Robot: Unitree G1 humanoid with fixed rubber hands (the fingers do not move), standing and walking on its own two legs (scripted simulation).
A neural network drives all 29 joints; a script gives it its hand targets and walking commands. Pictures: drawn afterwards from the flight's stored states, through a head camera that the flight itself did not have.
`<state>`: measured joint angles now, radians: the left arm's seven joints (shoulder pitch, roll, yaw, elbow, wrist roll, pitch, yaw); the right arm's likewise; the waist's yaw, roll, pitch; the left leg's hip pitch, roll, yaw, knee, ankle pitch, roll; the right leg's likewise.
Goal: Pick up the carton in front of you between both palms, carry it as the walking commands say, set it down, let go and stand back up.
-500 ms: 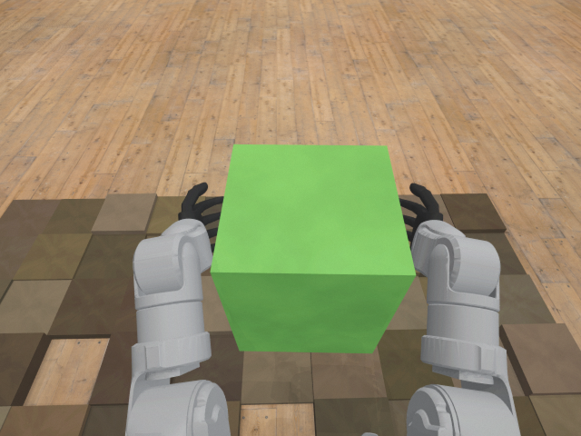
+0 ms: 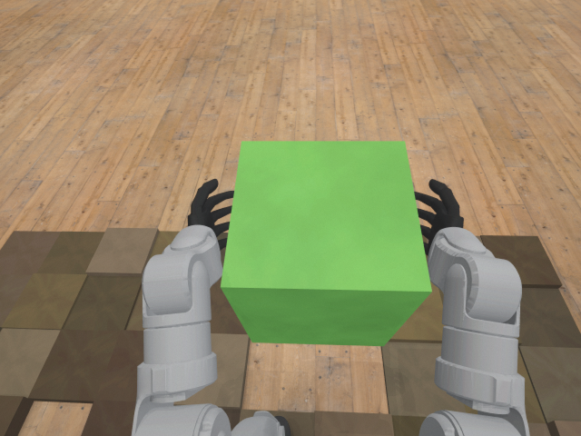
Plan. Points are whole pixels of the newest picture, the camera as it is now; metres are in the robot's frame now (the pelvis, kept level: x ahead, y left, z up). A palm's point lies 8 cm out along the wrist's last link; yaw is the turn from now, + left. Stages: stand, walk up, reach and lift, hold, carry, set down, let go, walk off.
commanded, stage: carry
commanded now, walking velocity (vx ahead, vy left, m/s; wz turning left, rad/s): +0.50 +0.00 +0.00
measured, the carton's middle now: (319, 253) +0.35 +0.01 +0.05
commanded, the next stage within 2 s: none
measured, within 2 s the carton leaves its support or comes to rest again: neither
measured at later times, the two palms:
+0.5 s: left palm (239, 110) +0.68 +0.18 +0.08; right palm (392, 106) +0.68 -0.12 +0.09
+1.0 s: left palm (258, 37) +1.02 +0.18 +0.08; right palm (373, 39) +1.01 -0.12 +0.07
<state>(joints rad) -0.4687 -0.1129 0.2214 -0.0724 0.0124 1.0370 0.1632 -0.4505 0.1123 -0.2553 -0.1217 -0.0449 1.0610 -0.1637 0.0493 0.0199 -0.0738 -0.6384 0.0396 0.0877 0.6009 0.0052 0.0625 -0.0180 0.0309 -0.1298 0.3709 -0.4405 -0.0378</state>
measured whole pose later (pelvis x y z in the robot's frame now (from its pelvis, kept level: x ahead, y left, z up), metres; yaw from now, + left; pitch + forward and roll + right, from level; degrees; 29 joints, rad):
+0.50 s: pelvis +0.34 +0.03 -0.03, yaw +0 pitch +5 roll -2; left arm -0.46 -0.12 0.26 -0.16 0.03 1.04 0.17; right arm -0.50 0.12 -0.25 -0.08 0.01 1.01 -0.17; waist -0.04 0.00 -0.02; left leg -0.05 -0.05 0.09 0.38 -0.42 0.09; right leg -0.68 -0.03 -0.11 0.64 -0.01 -0.04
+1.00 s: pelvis +0.68 +0.04 -0.04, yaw -1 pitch +5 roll +1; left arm -0.52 -0.12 0.27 0.01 0.02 1.07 0.18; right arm -0.50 0.12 -0.29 -0.03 -0.04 1.08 -0.17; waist 0.03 0.00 -0.09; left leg -0.81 0.07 0.10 0.93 -0.25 0.05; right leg -0.11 -0.01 -0.09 0.42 -0.41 -0.04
